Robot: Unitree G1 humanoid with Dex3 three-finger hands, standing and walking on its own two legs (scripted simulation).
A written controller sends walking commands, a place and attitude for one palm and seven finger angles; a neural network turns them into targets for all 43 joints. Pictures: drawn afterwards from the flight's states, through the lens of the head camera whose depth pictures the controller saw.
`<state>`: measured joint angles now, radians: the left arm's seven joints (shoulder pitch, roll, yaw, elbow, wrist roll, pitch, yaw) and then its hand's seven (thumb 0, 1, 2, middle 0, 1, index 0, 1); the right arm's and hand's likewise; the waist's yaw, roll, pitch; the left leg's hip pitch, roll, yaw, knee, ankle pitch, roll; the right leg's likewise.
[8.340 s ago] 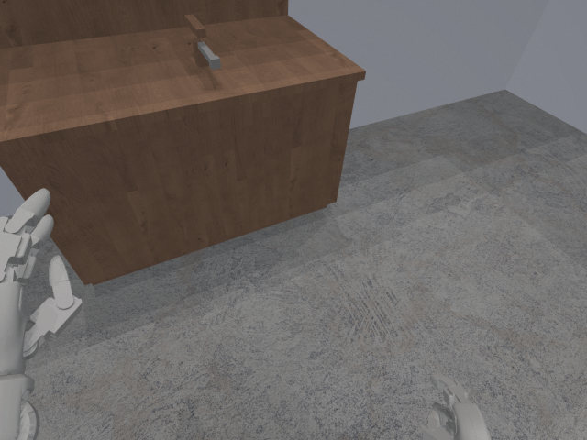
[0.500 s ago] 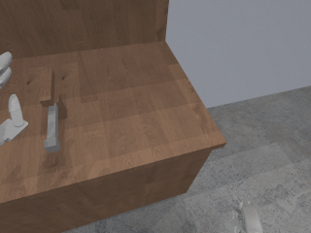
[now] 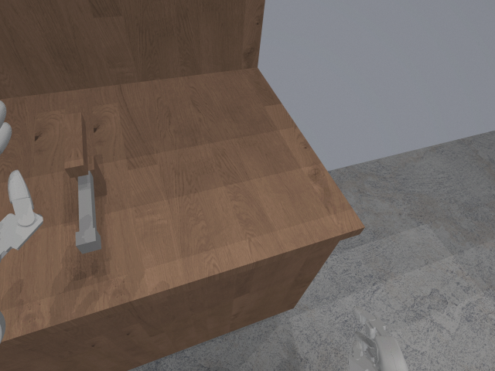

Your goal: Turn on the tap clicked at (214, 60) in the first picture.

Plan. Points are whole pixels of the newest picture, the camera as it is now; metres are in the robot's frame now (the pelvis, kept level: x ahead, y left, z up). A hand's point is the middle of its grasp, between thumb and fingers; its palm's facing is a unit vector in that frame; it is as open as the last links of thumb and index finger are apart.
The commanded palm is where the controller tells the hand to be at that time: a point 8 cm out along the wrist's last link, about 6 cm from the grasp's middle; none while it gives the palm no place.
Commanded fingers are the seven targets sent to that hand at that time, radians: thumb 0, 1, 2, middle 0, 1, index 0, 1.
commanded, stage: come to a stop and stand still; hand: left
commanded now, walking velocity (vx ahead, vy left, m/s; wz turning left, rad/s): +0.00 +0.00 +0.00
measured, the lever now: (88, 240) +0.28 +0.29 +0.03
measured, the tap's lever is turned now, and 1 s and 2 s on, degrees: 0 0 0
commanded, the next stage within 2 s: look again from close up in 0.34 s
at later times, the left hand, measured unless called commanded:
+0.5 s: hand (52, 220) +0.23 +0.26 +0.17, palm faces +0.38 -0.84 -0.39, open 7.5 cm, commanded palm +0.17 +0.29 +0.18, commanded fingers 0.00 0.90 0.90 -0.20 -0.30 -0.20 -0.30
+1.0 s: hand (71, 232) +0.22 +0.24 +0.16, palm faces +0.38 -0.84 -0.38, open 7.5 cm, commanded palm +0.17 +0.27 +0.18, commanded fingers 0.00 0.90 0.90 -0.20 -0.30 -0.20 -0.30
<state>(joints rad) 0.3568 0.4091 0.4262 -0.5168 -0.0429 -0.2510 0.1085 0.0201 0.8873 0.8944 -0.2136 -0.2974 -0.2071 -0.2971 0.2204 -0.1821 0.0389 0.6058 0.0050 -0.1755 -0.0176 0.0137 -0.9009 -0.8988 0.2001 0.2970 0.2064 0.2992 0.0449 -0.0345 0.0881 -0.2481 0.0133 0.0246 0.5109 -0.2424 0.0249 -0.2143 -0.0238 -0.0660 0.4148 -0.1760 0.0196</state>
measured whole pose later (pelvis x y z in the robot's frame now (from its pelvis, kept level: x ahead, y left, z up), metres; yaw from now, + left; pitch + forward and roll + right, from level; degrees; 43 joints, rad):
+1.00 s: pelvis +0.01 -0.01 +0.00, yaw +0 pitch -1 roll -1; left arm 0.44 0.37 0.36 -0.45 -0.06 -0.21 0.10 0.02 0.89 0.89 -0.21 -0.30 -0.21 -0.30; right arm 0.20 -0.21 0.02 0.57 0.01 -0.11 -0.04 0.01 -0.90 -0.90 0.20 0.30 0.21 0.30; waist 0.03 -0.01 0.05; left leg -0.22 0.02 0.01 0.44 -0.22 0.01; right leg -0.19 -0.02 -0.08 0.38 -0.17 0.00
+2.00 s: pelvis -0.01 -0.02 +0.00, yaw +2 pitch -1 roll -1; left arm 0.43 0.36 0.35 -0.45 -0.04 -0.19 0.11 0.02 0.89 0.89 -0.21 -0.30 -0.21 -0.30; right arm 0.22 -0.19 0.02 0.61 0.01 -0.15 -0.03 0.01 -0.90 -0.90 0.20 0.30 0.21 0.30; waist 0.02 -0.02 0.04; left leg -0.23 0.00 -0.02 0.52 -0.27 0.01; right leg -0.24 0.00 -0.07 0.45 -0.20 -0.01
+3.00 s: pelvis -0.01 -0.02 +0.00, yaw +5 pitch +1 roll -1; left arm 0.45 0.49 0.36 -0.40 -0.11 -0.29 0.10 0.02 0.88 0.89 -0.22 -0.30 -0.21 -0.30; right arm 0.25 -0.25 0.03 0.64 0.01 -0.19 0.02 0.01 -0.90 -0.90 0.20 0.30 0.21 0.30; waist 0.03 -0.07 0.08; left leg -0.29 -0.03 -0.06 0.55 -0.26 0.01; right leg -0.29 -0.03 -0.11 0.50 -0.22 -0.01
